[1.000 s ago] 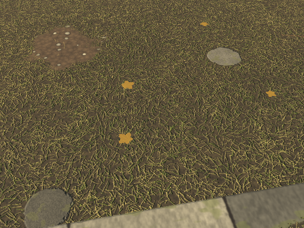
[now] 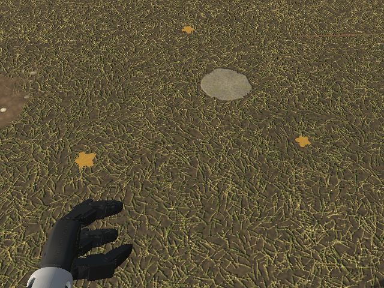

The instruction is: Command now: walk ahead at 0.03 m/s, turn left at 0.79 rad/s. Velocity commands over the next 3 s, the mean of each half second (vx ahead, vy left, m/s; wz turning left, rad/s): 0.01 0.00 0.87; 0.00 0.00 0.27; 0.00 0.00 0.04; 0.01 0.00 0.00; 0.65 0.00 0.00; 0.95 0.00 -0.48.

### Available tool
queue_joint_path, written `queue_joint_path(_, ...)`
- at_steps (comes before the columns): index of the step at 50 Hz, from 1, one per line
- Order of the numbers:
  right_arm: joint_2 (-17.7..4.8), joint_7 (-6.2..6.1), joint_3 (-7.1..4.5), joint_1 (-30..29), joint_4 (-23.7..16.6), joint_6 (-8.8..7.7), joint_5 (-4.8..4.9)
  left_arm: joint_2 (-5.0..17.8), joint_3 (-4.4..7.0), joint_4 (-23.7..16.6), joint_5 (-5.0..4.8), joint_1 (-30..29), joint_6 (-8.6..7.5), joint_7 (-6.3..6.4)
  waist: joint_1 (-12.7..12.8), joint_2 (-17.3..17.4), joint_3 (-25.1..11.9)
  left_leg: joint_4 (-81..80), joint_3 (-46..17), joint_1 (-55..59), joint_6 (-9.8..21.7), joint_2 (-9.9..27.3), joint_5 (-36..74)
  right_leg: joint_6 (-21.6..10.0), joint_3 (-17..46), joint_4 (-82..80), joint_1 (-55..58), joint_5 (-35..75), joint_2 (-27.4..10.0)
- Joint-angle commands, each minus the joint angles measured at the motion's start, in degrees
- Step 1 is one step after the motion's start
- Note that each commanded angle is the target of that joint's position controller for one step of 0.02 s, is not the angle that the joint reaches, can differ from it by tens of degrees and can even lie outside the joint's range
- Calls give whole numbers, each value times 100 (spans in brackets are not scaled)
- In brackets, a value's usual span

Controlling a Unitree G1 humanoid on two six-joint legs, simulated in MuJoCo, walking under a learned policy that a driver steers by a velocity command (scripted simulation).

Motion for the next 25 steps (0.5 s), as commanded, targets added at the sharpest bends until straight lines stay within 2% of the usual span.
queue_joint_path(1,-202,44,-39,46,-587,-56,-45,676,329,-134,-109,720,-114,83,339,-980,-1534,2208,124,-1336,-95,-120,-1949,-1324,1565,-1212,2984,3264,-1923)
queue_joint_path(2,-734,142,-205,656,-422,-82,-118,642,360,-126,-60,447,-60,75,-81,-862,-1363,3269,336,-1764,-348,288,-2141,-1920,1954,-1162,2319,3960,-2852)
queue_joint_path(3,-859,197,-164,307,-571,-137,-148,828,433,-129,-36,458,-77,95,72,-912,-1200,3889,540,-2260,-420,575,-2006,-2201,2729,-1426,2004,3575,-3393)
queue_joint_path(4,-968,163,-195,-46,-555,-126,-123,799,427,-102,-29,499,-113,105,207,-421,-984,4449,715,-2439,-501,913,-1510,-2149,2418,-1389,1801,3177,-3172)
queue_joint_path(5,-1000,117,-199,-21,-501,-63,-164,756,388,-65,-73,482,-105,124,186,-62,-929,4915,851,-2412,-527,926,-1160,-1991,1902,-1368,1646,3268,-2958)
queue_joint_path(6,-934,106,-174,-28,-502,3,-214,815,375,-31,-97,505,-116,153,162,148,-848,5176,1035,-2226,-533,974,-892,-1854,1437,-1334,1368,3525,-2752)
queue_joint_path(7,-822,91,-145,-63,-581,43,-200,809,374,84,-170,544,-64,181,82,188,-747,4937,1246,-2203,-557,1017,-676,-1658,903,-1409,1380,3425,-2392)
queue_joint_path(9,-562,125,-38,-272,-755,69,-175,873,400,266,-150,672,47,228,150,-88,-768,4328,1593,-2128,-547,1093,-88,-1404,167,-1427,1530,3026,-1998)
queue_joint_path(10,-468,158,7,-389,-830,82,-142,910,417,331,-135,738,98,243,212,-273,-812,3974,1734,-2086,-552,1129,63,-1361,-85,-1406,1663,2940,-1939)
queue_joint_path(11,-333,194,72,-550,-990,103,-86,937,443,450,-171,854,157,258,289,-602,-757,3275,1781,-2175,-516,1228,-279,-1289,-162,-1568,1861,2816,-2004)
queue_joint_path(12,-361,228,87,-574,-962,96,-107,1122,490,409,-110,862,189,227,373,-538,-963,3224,1983,-1766,-524,1213,164,-1332,-405,-1401,1851,2788,-2023)
queue_joint_path(13,-337,263,104,-598,-986,104,-118,1209,523,426,-106,841,206,195,378,-619,-1059,2881,2090,-1517,-486,1221,225,-1313,-566,-1406,1824,2666,-2074)
queue_joint_path(14,-535,313,43,-503,-941,103,-192,1339,548,354,-89,691,131,166,377,-655,-1252,3174,2065,-1237,-459,1317,762,-1353,-542,-1165,1815,2893,-2374)
queue_joint_path(15,-365,322,87,-612,-1008,169,-136,1298,542,459,-189,841,178,137,368,-800,-1179,2467,2307,-1071,-377,1172,144,-1239,-783,-1362,1771,2480,-2234)
queue_joint_path(16,-183,371,175,-780,-1211,205,-116,1429,598,600,-260,998,243,102,454,-1206,-951,1811,2348,-1022,-264,1233,-474,-1125,-762,-1580,1803,2409,-2380)
queue_joint_path(19,-448,485,26,-888,-1237,361,-59,1631,729,710,-313,1295,211,-29,572,-1163,-920,865,2629,-506,2,1130,-419,-887,-940,-1476,2042,2141,-2660)
queue_joint_path(20,-466,502,-18,-847,-1213,403,-59,1667,754,737,-373,1219,164,-48,472,-1118,-905,341,2670,-188,135,1103,-130,-740,-1059,-1373,1983,2087,-2691)
queue_joint_path(21,-366,499,-12,-685,-1125,395,-75,1677,769,782,-483,1141,127,-38,331,-1024,-894,-433,2722,359,288,993,338,-552,-1201,-1152,1775,1978,-2583)
queue_joint_path(22,-452,479,-85,-212,-921,362,-120,1546,749,881,-533,1193,114,-16,136,-653,-989,-1229,2608,1247,509,865,1148,-271,-1475,-558,1350,1672,-2300)
queue_joint_path(23,-1122,419,-294,310,-791,282,-139,1370,705,780,-415,1246,92,19,69,844,-949,-1209,1140,2721,1009,1807,4462,254,-1813,944,-345,-659,-1605)
queue_joint_path(24,-1413,397,-285,159,-882,161,-324,1285,628,600,-243,1138,114,50,153,1448,-1057,-1025,-248,2557,2025,2953,5864,603,-1094,2452,-1501,-2942,-982)
queue_joint_path(25,-1322,462,-220,-146,-993,-30,-490,1428,646,550,-242,908,182,150,61,855,-1266,-1521,-310,1821,2331,3132,4330,590,-427,2944,-1442,-2939,-970)
Next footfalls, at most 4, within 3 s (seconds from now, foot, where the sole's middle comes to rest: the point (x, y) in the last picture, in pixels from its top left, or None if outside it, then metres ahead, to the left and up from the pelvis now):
0.44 left None -0.04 0.11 -0.76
0.94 right None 0.04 -0.10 -0.76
2.28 left None -0.04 0.15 -0.76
2.84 right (112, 279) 0.55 0.26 -0.91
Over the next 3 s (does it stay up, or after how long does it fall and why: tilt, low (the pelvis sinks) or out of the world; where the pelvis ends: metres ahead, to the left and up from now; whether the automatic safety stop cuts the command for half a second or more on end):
stays up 0.50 0.28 -0.16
